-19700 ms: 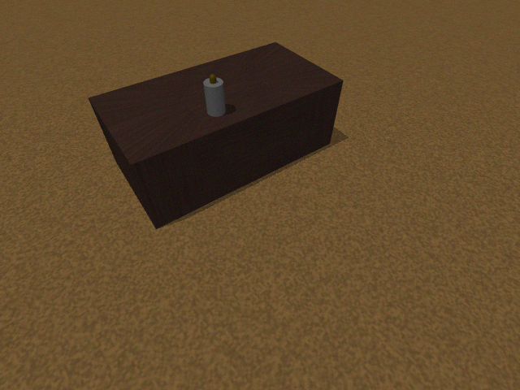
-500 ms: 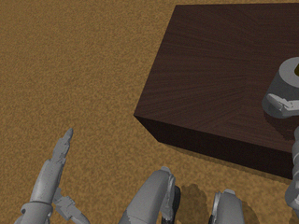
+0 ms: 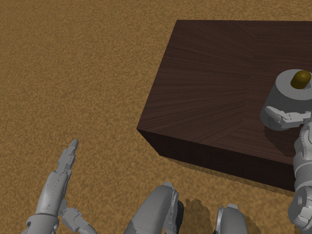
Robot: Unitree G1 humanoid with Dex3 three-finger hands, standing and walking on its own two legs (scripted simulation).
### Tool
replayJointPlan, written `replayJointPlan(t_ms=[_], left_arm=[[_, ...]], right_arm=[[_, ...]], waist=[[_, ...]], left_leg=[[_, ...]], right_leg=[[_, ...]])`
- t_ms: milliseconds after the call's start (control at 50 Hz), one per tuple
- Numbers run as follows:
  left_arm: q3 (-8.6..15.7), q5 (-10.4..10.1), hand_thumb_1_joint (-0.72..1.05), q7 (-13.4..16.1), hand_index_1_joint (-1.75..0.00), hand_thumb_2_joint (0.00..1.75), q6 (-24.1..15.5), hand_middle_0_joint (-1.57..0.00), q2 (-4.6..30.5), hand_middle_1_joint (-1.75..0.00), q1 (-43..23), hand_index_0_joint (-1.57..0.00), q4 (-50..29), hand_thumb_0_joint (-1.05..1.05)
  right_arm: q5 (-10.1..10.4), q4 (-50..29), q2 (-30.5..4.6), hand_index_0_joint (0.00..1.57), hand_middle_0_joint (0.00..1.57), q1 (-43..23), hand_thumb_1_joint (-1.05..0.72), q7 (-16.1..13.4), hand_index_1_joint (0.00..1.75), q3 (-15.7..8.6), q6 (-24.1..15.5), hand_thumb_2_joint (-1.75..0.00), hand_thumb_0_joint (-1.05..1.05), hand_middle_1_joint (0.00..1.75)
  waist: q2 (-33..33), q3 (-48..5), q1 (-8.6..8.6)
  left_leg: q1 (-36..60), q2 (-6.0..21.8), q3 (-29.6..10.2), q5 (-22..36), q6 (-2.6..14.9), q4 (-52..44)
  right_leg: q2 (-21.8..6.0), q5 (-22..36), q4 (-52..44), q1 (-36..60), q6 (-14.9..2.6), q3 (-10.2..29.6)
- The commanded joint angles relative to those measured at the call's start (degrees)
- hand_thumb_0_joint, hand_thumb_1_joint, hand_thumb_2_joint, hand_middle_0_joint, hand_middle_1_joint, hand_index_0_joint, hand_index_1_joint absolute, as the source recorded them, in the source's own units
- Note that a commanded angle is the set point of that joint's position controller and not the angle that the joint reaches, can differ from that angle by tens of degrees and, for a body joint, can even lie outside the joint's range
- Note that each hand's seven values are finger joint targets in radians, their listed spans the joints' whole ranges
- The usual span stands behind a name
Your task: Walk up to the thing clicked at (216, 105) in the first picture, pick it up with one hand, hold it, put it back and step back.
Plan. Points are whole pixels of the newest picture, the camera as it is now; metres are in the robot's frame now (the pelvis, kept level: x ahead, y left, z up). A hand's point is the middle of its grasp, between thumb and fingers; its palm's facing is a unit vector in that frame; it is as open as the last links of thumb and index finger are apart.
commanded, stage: lift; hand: right
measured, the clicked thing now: (288, 98) +0.50 -0.19 -0.04
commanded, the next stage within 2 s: hold in 1.30 s
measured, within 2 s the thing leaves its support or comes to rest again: neither
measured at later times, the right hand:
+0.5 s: hand (308, 115) +0.42 -0.20 +0.04, palm faces +0.23 +0.97 -0.03, open 11.4 cm
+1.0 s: hand out of the picture +0.37 -0.19 +0.08, palm faces +0.20 +0.98 -0.04, open 11.4 cm
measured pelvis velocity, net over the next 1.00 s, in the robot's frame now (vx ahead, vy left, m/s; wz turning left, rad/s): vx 0.02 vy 0.00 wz -0.03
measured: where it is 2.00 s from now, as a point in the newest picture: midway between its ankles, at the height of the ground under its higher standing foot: outside the picture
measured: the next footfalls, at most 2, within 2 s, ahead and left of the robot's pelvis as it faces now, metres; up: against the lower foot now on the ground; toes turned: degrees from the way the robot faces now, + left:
none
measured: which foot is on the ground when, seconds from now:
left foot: down 0.00-1.00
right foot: down 0.00-1.00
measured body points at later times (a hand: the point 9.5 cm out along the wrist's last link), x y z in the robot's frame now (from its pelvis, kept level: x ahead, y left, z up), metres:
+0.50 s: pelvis +0.02 +0.00 +0.05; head +0.11 -0.04 +0.49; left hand +0.18 +0.27 +0.06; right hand +0.40 -0.25 +0.04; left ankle +0.07 +0.11 -0.60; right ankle +0.01 -0.11 -0.60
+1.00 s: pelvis +0.02 +0.00 +0.07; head +0.10 -0.02 +0.52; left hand +0.19 +0.26 +0.06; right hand +0.36 -0.24 +0.09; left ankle +0.07 +0.11 -0.60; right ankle +0.01 -0.11 -0.60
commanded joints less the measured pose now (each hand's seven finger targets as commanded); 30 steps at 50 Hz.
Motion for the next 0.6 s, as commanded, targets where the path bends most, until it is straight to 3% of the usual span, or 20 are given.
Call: replayJointPlan(t_ms=[0, 20, 60, 80, 100, 120, 140, 160, 180, 200, 240, 260, 300, 340, 400, 440, 480, 500, 520, 580], left_arm=[[9.0, -0.4, -0.57, 1.2, -0.06, 0.07, -2.6, -0.05, 10.8, -0.05, 1.2, -0.04, -7.3, 0.0], [8.2, -0.2, -0.57, 1.2, -0.06, 0.07, -2.6, -0.05, 10.4, -0.05, 0.6, -0.04, -7.3, 0.0], [7.4, -0.2, -0.58, 1.4, -0.06, 0.08, -2.1, -0.05, 9.3, -0.04, 2.7, -0.03, -3.7, 0.0], [6.4, -0.3, -0.58, 1.4, -0.06, 0.08, -2.3, -0.05, 7.7, -0.04, 2.1, -0.03, -3.4, 0.0], [7.0, -0.3, -0.59, 1.5, -0.06, 0.08, -2.5, -0.04, 8.1, -0.04, 1.7, -0.03, -3.1, 0.0], [6.7, -0.5, -0.59, 1.6, -0.06, 0.08, -2.7, -0.04, 8.5, -0.04, -0.5, -0.03, -5.1, 0.0], [8.7, -0.4, -0.59, 2.0, -0.06, 0.08, -2.5, -0.04, 10.8, -0.04, -0.2, -0.03, -5.6, 0.0], [6.5, -0.6, -0.59, 1.8, -0.06, 0.08, -2.5, -0.04, 9.1, -0.04, -1.3, -0.03, -7.6, 0.0], [7.8, -0.7, -0.58, 2.0, -0.06, 0.08, -2.0, -0.05, 10.0, -0.04, 0.6, -0.03, -5.3, 0.0], [7.2, -0.8, -0.58, 2.1, -0.06, 0.08, -1.6, -0.04, 9.0, -0.04, 2.2, -0.03, -3.8, 0.0], [6.4, -1.2, -0.58, 2.3, -0.05, 0.08, -1.6, -0.04, 7.8, -0.04, 2.6, -0.03, -3.4, 0.0], [8.8, -1.4, -0.58, 2.6, -0.05, 0.07, -1.6, -0.04, 9.7, -0.04, 3.4, -0.03, -2.6, 0.0], [7.5, -1.5, -0.58, 2.7, -0.06, 0.08, -1.3, -0.04, 8.1, -0.04, 4.5, -0.03, 0.4, 0.0], [8.6, -1.8, -0.58, 3.1, -0.05, 0.07, -1.5, -0.04, 8.7, -0.04, 4.1, -0.03, 1.8, 0.0], [6.7, -1.7, -0.58, 3.3, -0.05, 0.07, -1.9, -0.04, 6.3, -0.04, 1.5, -0.03, 5.6, 0.0], [8.2, -1.9, -0.57, 3.6, -0.05, 0.06, -2.3, -0.04, 7.9, -0.04, -0.9, -0.03, 3.6, 0.0], [6.4, -1.8, -0.57, 3.5, -0.05, 0.06, -2.3, -0.04, 6.5, -0.04, -0.7, -0.04, 3.2, 0.0], [5.3, -1.8, -0.56, 3.4, -0.05, 0.06, -2.3, -0.04, 5.4, -0.04, 0.5, -0.03, 3.1, 0.0], [4.3, -2.1, -0.56, 3.4, -0.05, 0.06, -2.2, -0.04, 4.0, -0.05, 1.3, -0.04, 4.4, 0.0], [6.7, -2.4, -0.56, 4.0, -0.05, 0.06, -2.3, -0.04, 6.4, -0.05, 1.4, -0.04, 5.6, 0.0]], right_arm=[[2.9, -24.2, -16.5, 1.26, 1.22, -28.5, -0.15, 0.1, 1.37, -2.2, -8.7, -1.26, 0.0, 1.37], [2.8, -25.9, -16.6, 1.26, 1.22, -28.2, -0.16, -0.2, 1.37, -2.3, -8.7, -1.26, 0.0, 1.37], [3.7, -29.5, -14.3, 1.26, 1.22, -28.5, -0.16, -0.7, 1.37, -1.0, -8.8, -1.26, 0.0, 1.37], [3.9, -26.1, -8.0, 1.26, 1.22, -24.6, -0.17, -0.3, 1.37, 3.1, -8.1, -1.25, 0.0, 1.37], [4.5, -26.3, -6.1, 1.26, 1.22, -23.5, -0.17, -0.1, 1.36, 3.3, -7.9, -1.25, 0.0, 1.36], [4.3, -27.0, -7.1, 1.27, 1.23, -21.5, -0.17, -0.1, 1.37, 2.8, -7.9, -1.25, 0.0, 1.37], [4.4, -32.8, -10.7, 1.26, 1.22, -24.0, -0.16, -0.3, 1.36, 1.2, -8.2, -1.25, 0.0, 1.36], [4.2, -30.6, -8.2, 1.27, 1.22, -20.8, -0.16, 0.1, 1.37, 2.8, -7.5, -1.25, 0.0, 1.37], [4.5, -30.7, -8.2, 1.27, 1.23, -18.9, -0.17, -0.1, 1.37, 2.5, -7.0, -1.26, 0.0, 1.37], [4.8, -31.6, -6.3, 1.27, 1.22, -18.3, -0.15, 0.2, 1.38, 4.1, -6.7, -1.26, 0.0, 1.38], [5.7, -34.7, -4.3, 1.26, 1.22, -17.1, -0.17, 0.1, 1.36, 4.5, -6.4, -1.24, 0.0, 1.36], [5.8, -36.5, -6.7, 1.27, 1.23, -16.6, -0.18, -0.3, 1.37, 2.7, -6.2, -1.25, 0.0, 1.37], [6.6, -36.5, -2.2, 1.27, 1.23, -12.5, -0.16, -0.3, 1.38, 5.4, -5.3, -1.27, 0.0, 1.38], [6.8, -37.9, -2.9, 1.27, 1.23, -12.8, -0.16, -0.5, 1.38, 5.2, -5.2, -1.26, 0.0, 1.38], [6.9, -37.9, 0.4, 1.27, 1.23, -11.8, -0.17, -0.7, 1.37, 7.3, -5.1, -1.25, 0.0, 1.37], [7.0, -39.1, 1.0, 1.25, 1.21, -9.8, -0.15, -0.6, 1.35, 7.2, -4.9, -1.24, 0.0, 1.35], [6.9, -41.6, 1.2, 1.25, 1.21, -8.9, -0.15, -0.4, 1.35, 7.8, -4.8, -1.24, 0.0, 1.35], [7.0, -44.8, 2.8, 1.25, 1.21, -7.8, -0.13, 0.0, 1.35, 9.5, -4.9, -1.23, 0.0, 1.35], [7.1, -42.3, 3.8, 1.24, 1.2, -4.1, -0.13, 0.2, 1.35, 9.7, -4.3, -1.23, 0.0, 1.35], [8.0, -48.1, 2.6, 1.23, 1.19, -3.5, -0.11, 0.1, 1.34, 9.1, -3.7, -1.22, 0.0, 1.34]], waist=[[-22.8, -38.4, -3.21], [-22.4, -39.3, -4.52], [-23.3, -36.4, -5.21], [-21.4, -34.6, -4.25], [-19.0, -34.8, -3.9], [-17.7, -36.8, -4.72], [-18.6, -39.8, -5.47], [-16.9, -40.6, -5.58], [-16.0, -39.1, -6.03], [-16.2, -36.9, -5.65], [-15.3, -35.2, -6.79], [-14.5, -36.2, -7.21], [-13.7, -31.3, -7.32], [-12.8, -28.3, -7.7], [-10.6, -21.7, -8.55], [-8.7, -22.9, -9.32], [-9.3, -26.3, -10.48], [-10.3, -27.9, -10.66], [-10.1, -27.5, -11.01], [-9.7, -29.1, -11.31]], left_leg=[[20.9, -1.3, -3.3, 16.9, 0.21, -6.6], [22.3, -1.4, -3.4, 17.0, 0.22, -6.7], [21.2, -1.5, -3.4, 15.3, 0.48, -7.5], [21.9, -1.6, -3.3, 15.6, 0.44, -8.3], [23.1, -1.5, -3.2, 17.0, 0.41, -8.6], [25.8, -1.4, -3.3, 19.0, 0.38, -8.3], [28.6, -1.2, -3.9, 20.6, 0.32, -8.6], [30.0, -1.3, -3.5, 21.8, 0.06, -8.8], [30.1, -1.4, -3.5, 21.2, -0.06, -9.8], [30.3, -1.3, -3.6, 20.6, 0.04, -10.6], [32.4, -0.8, -4.2, 19.9, -0.01, -12.2], [34.3, -0.5, -4.6, 20.7, -0.2, -12.8], [33.0, -0.8, -4.1, 20.6, -0.29, -13.6], [32.1, -0.6, -4.2, 19.7, -0.42, -14.9], [31.9, 0.1, -5.1, 16.4, -0.47, -16.4], [33.0, 0.1, -4.9, 15.1, -0.54, -17.3], [35.9, 0.2, -4.7, 16.7, -0.7, -17.4], [37.2, 0.2, -4.7, 18.6, -0.58, -17.3], [37.8, 0.3, -4.9, 19.5, -0.68, -17.6], [40.0, 0.5, -4.9, 20.9, -0.77, -18.5]], right_leg=[[0.9, 31.1, -11.3, 29.2, 1.34, 2.4], [1.0, 31.2, -11.8, 29.4, 1.33, 2.2], [0.9, 31.3, -13.3, 30.7, 1.57, 2.3], [1.1, 30.6, -13.7, 30.0, 1.32, 2.3], [1.2, 30.7, -13.8, 29.2, 1.2, 2.3], [1.3, 31.7, -14.0, 28.9, 1.07, 2.2], [1.5, 32.3, -14.3, 29.9, 1.13, 1.8], [1.4, 34.0, -14.5, 31.4, 1.16, 1.8], [1.7, 33.0, -15.3, 31.3, 1.08, 1.6], [1.8, 31.5, -16.2, 31.0, 1.03, 1.5], [2.2, 28.8, -17.8, 30.8, 0.92, 0.9], [2.3, 27.9, -18.3, 31.3, 0.82, 0.5], [2.3, 28.6, -19.8, 31.8, 0.95, 0.4], [2.3, 28.2, -20.7, 32.9, 0.86, 0.2], [2.3, 21.9, -22.4, 29.1, 0.55, -0.1], [2.2, 20.7, -23.9, 30.3, 0.44, 0.2], [2.4, 22.4, -24.2, 33.0, 0.59, -0.2], [2.5, 24.6, -24.4, 34.4, 0.7, -0.3], [2.7, 25.2, -24.3, 34.5, 0.64, -0.7], [2.8, 26.2, -25.5, 36.9, 0.65, -0.7]])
